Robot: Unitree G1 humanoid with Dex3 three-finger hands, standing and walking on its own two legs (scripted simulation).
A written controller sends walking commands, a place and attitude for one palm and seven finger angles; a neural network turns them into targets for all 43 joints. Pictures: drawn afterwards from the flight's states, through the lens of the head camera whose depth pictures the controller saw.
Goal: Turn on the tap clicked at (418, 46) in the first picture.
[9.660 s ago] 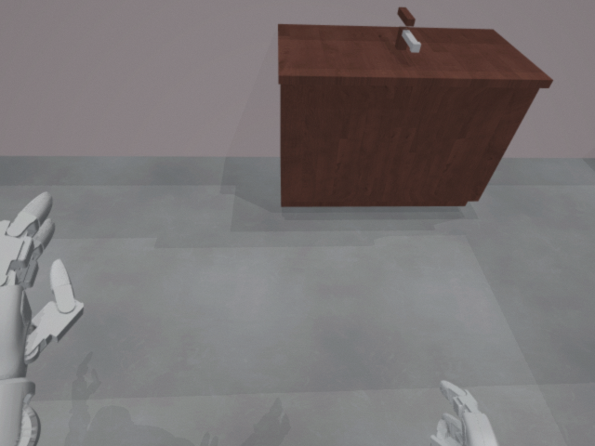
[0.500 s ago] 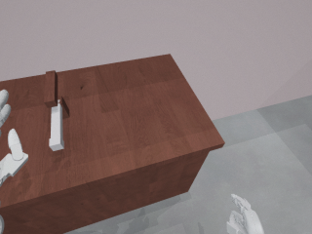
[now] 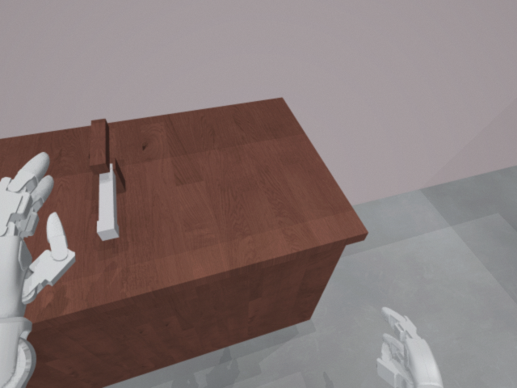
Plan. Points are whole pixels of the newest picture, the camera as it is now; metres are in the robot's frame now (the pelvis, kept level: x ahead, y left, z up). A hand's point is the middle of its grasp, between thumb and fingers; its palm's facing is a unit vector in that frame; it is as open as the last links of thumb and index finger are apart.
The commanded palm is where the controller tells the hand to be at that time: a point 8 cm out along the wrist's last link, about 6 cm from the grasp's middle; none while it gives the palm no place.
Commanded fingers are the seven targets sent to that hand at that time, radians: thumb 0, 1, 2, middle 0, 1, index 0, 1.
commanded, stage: come to a stop and stand still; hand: left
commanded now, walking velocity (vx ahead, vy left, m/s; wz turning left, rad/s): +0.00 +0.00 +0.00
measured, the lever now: (108, 229) +0.35 +0.30 +0.00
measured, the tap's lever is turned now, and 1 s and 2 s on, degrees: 0 0 0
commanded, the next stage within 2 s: look again from close up in 0.36 s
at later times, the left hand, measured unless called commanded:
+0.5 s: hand (28, 276) +0.19 +0.27 +0.15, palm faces +0.41 -0.84 -0.35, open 7.5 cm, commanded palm +0.13 +0.30 +0.18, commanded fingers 0.00 0.90 0.90 -0.20 -0.30 -0.20 -0.30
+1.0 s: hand (49, 241) +0.23 +0.27 +0.16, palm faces +0.39 -0.85 -0.36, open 7.5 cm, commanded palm +0.17 +0.29 +0.18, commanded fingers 0.00 0.90 0.90 -0.20 -0.30 -0.20 -0.30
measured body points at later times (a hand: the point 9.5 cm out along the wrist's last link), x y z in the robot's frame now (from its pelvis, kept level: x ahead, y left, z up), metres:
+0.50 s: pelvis -0.02 +0.02 +0.00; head -0.01 +0.04 +0.45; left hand +0.17 +0.31 +0.17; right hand +0.16 -0.19 -0.07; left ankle +0.04 +0.10 -0.74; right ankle +0.01 -0.13 -0.74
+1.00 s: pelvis +0.02 +0.01 +0.00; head +0.04 +0.04 +0.45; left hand +0.21 +0.31 +0.18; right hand +0.21 -0.20 -0.07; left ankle +0.04 +0.10 -0.74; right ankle +0.01 -0.13 -0.74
